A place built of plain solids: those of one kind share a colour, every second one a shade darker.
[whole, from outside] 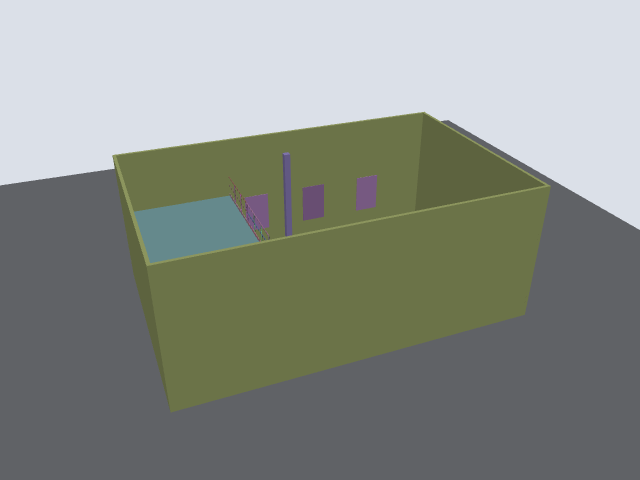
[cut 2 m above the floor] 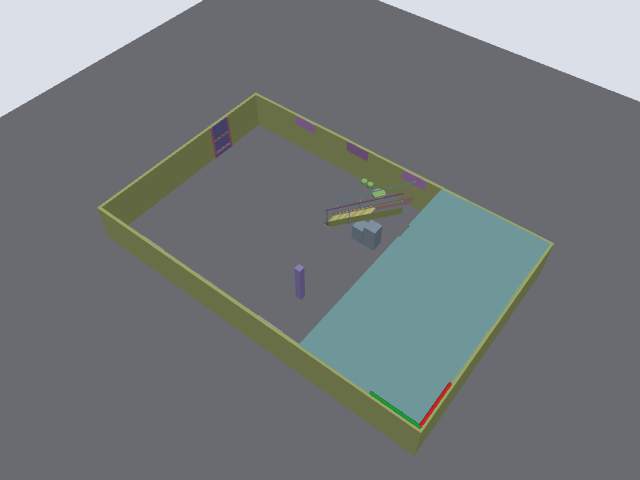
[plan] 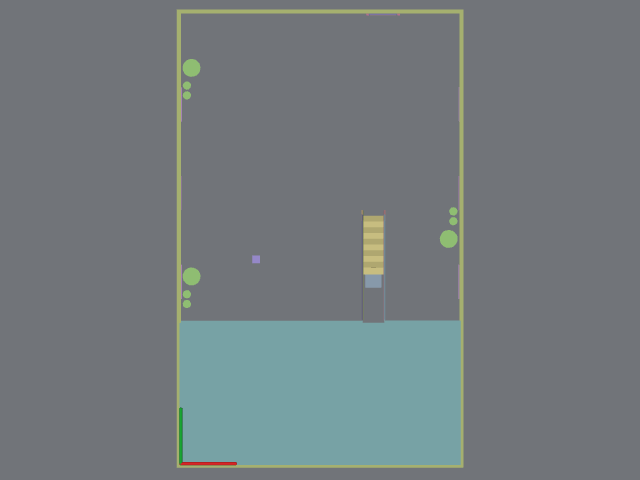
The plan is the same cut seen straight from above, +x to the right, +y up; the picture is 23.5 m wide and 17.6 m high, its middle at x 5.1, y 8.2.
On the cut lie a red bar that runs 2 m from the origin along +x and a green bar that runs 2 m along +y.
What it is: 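A pumping station 10.2 x 16.5 m, 6.7 m high; the engine floor; at the rear the gallery 5.2 m deep at 3.71 m over closed stores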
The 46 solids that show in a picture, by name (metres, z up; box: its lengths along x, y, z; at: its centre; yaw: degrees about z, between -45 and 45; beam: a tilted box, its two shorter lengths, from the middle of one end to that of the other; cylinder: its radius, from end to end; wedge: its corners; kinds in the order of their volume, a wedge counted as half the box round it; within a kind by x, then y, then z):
{
 "loft_1": {"box": [6.72, 0.09, 3.76], "at": [3.31, 5.2, 1.83]},
 "loft_2": {"box": [10.31, 5.22, 3.76], "at": [5.11, 2.56, 1.83]},
 "loft_3": {"box": [2.81, 0.09, 3.76], "at": [8.86, 5.2, 1.83]},
 "wall_1": {"box": [0.15, 16.8, 6.79], "at": [-0.07, 8.25, 3.35]},
 "wall_2": {"box": [10.51, 0.15, 6.79], "at": [5.11, -0.07, 3.35]},
 "wall_3": {"box": [10.51, 0.15, 6.79], "at": [5.11, 16.57, 3.35]},
 "wall_4": {"box": [0.15, 16.8, 6.79], "at": [10.29, 8.25, 3.35]},
 "under_1": {"box": [0.59, 0.61, 1.25], "at": [7.06, 6.76, 0.58]},
 "under_2": {"box": [0.59, 0.56, 0.91], "at": [7.06, 7.41, 0.4]},
 "post_1": {"box": [0.29, 0.29, 6.79], "at": [2.76, 7.49, 3.35]},
 "winf_1": {"box": [0.028, 1.26, 2.03], "at": [0.01, 6.67, 2.44]},
 "winf_2": {"box": [0.028, 1.26, 2.03], "at": [0.01, 9.92, 2.44]},
 "winf_3": {"box": [0.028, 1.26, 2.03], "at": [0.01, 13.17, 2.44]},
 "winf_4": {"box": [0.028, 1.26, 2.03], "at": [10.2, 6.67, 2.44]},
 "winf_5": {"box": [0.028, 1.26, 2.03], "at": [10.2, 9.92, 2.44]},
 "winf_6": {"box": [0.028, 1.26, 2.03], "at": [10.2, 13.17, 2.44]},
 "stair_handrail_left_1": {"wedge": [[7.45, 5.26, 4.57], [7.45, 5.28, 4.59], [7.45, 9.11, 1.01], [7.45, 9.13, 1.04], [7.49, 5.26, 4.57], [7.49, 5.28, 4.59], [7.49, 9.11, 1.01], [7.49, 9.13, 1.04]]},
 "stair_handrail_right_1": {"wedge": [[6.63, 5.26, 4.57], [6.63, 5.28, 4.59], [6.63, 9.11, 1.01], [6.63, 9.13, 1.04], [6.67, 5.26, 4.57], [6.67, 5.28, 4.59], [6.67, 9.11, 1.01], [6.67, 9.13, 1.04]]},
 "stair_kneerail_left_1": {"wedge": [[7.45, 5.26, 4.14], [7.45, 5.28, 4.16], [7.45, 9.11, 0.58], [7.45, 9.13, 0.61], [7.49, 5.26, 4.14], [7.49, 5.28, 4.16], [7.49, 9.11, 0.58], [7.49, 9.13, 0.61]]},
 "stair_kneerail_right_1": {"wedge": [[6.63, 5.26, 4.14], [6.63, 5.28, 4.16], [6.63, 9.11, 0.58], [6.63, 9.13, 0.61], [6.67, 5.26, 4.14], [6.67, 5.28, 4.16], [6.67, 9.11, 0.58], [6.67, 9.13, 0.61]]},
 "hose_1": {"cylinder": 0.15, "from": [0.22, 5.85, 0.21], "to": [0.22, 5.85, 0.28]},
 "hose_2": {"cylinder": 0.15, "from": [0.22, 6.21, 0.21], "to": [0.22, 6.21, 0.28]},
 "hose_3": {"cylinder": 0.15, "from": [0.22, 13.5, 0.21], "to": [0.22, 13.5, 0.28]},
 "hose_4": {"cylinder": 0.15, "from": [0.22, 13.86, 0.21], "to": [0.22, 13.86, 0.28]},
 "hose_5": {"cylinder": 0.33, "from": [0.39, 6.86, 0.0], "to": [0.39, 6.86, 0.15]},
 "hose_6": {"cylinder": 0.33, "from": [0.39, 14.51, 0.0], "to": [0.39, 14.51, 0.2]},
 "hose_7": {"cylinder": 0.33, "from": [9.82, 8.24, 0.0], "to": [9.82, 8.24, 0.15]},
 "hose_8": {"cylinder": 0.15, "from": [9.99, 8.89, 0.21], "to": [9.99, 8.89, 0.28]},
 "hose_9": {"cylinder": 0.15, "from": [9.99, 9.25, 0.21], "to": [9.99, 9.25, 0.28]},
 "stair_string_right_1": {"wedge": [[6.67, 5.25, 3.4], [6.67, 5.25, 3.77], [6.67, 8.92, 0.0], [6.67, 8.92, 0.37], [6.69, 5.25, 3.4], [6.69, 5.25, 3.77], [6.69, 8.92, 0.0], [6.69, 8.92, 0.37]]},
 "stair_string_left_1": {"wedge": [[7.43, 5.25, 3.4], [7.43, 5.25, 3.77], [7.43, 8.92, 0.0], [7.43, 8.92, 0.37], [7.45, 5.25, 3.4], [7.45, 5.25, 3.77], [7.45, 8.92, 0.0], [7.45, 8.92, 0.37]]},
 "door_leaf_1": {"box": [1.02, 0.04, 2.1], "at": [7.41, 16.48, 1.0]},
 "stair_tread_1": {"wedge": [[6.69, 6.94, 1.89], [6.69, 6.94, 1.95], [6.69, 7.19, 1.89], [6.69, 7.19, 1.95], [7.43, 6.94, 1.89], [7.43, 6.94, 1.95], [7.43, 7.19, 1.89], [7.43, 7.19, 1.96]]},
 "stair_tread_2": {"wedge": [[6.69, 7.15, 1.7], [6.69, 7.15, 1.76], [6.69, 7.4, 1.7], [6.69, 7.4, 1.76], [7.43, 7.15, 1.7], [7.43, 7.15, 1.76], [7.43, 7.4, 1.7], [7.43, 7.4, 1.76]]},
 "stair_tread_3": {"wedge": [[6.69, 7.36, 1.5], [6.69, 7.36, 1.56], [6.69, 7.61, 1.5], [6.69, 7.61, 1.56], [7.43, 7.36, 1.5], [7.43, 7.36, 1.56], [7.43, 7.61, 1.5], [7.43, 7.61, 1.56]]},
 "stair_tread_4": {"wedge": [[6.69, 7.57, 1.3], [6.69, 7.57, 1.37], [6.69, 7.82, 1.3], [6.69, 7.82, 1.37], [7.43, 7.57, 1.3], [7.43, 7.57, 1.37], [7.43, 7.82, 1.3], [7.43, 7.82, 1.37]]},
 "stair_tread_5": {"wedge": [[6.69, 7.78, 1.11], [6.69, 7.78, 1.18], [6.69, 8.03, 1.11], [6.69, 8.03, 1.18], [7.43, 7.78, 1.11], [7.43, 7.78, 1.18], [7.43, 8.03, 1.11], [7.43, 8.03, 1.18]]},
 "stair_tread_6": {"wedge": [[6.69, 7.99, 0.91], [6.69, 7.99, 0.98], [6.69, 8.24, 0.91], [6.69, 8.24, 0.98], [7.43, 7.99, 0.91], [7.43, 7.99, 0.98], [7.43, 8.24, 0.91], [7.43, 8.24, 0.98]]},
 "stair_tread_7": {"wedge": [[6.69, 8.2, 0.72], [6.69, 8.2, 0.78], [6.69, 8.46, 0.72], [6.69, 8.46, 0.78], [7.43, 8.2, 0.72], [7.43, 8.2, 0.78], [7.43, 8.46, 0.72], [7.43, 8.46, 0.78]]},
 "stair_tread_8": {"wedge": [[6.69, 8.42, 0.52], [6.69, 8.42, 0.59], [6.69, 8.67, 0.52], [6.69, 8.67, 0.59], [7.43, 8.42, 0.52], [7.43, 8.42, 0.59], [7.43, 8.67, 0.52], [7.43, 8.67, 0.59]]},
 "stair_tread_9": {"wedge": [[6.69, 8.63, 0.33], [6.69, 8.63, 0.39], [6.69, 8.88, 0.33], [6.69, 8.88, 0.39], [7.43, 8.63, 0.33], [7.43, 8.63, 0.39], [7.43, 8.88, 0.33], [7.43, 8.88, 0.39]]},
 "stair_tread_10": {"wedge": [[6.69, 8.84, 0.13], [6.69, 8.84, 0.2], [6.69, 9.09, 0.13], [6.69, 9.09, 0.2], [7.43, 8.84, 0.13], [7.43, 8.84, 0.2], [7.43, 9.09, 0.13], [7.43, 9.09, 0.2]]},
 "door_jamb_1": {"box": [0.1, 0.07, 2.21], "at": [6.84, 16.46, 1.05]},
 "door_jamb_2": {"box": [0.1, 0.07, 2.21], "at": [7.98, 16.46, 1.05]},
 "e0a_toeboard_1": {"box": [3.32, 0.025, 0.16], "at": [1.66, 5.26, 3.76]},
 "e0b_handrail_1": {"box": [3.32, 0.036, 0.036], "at": [4.99, 5.27, 4.79]}
}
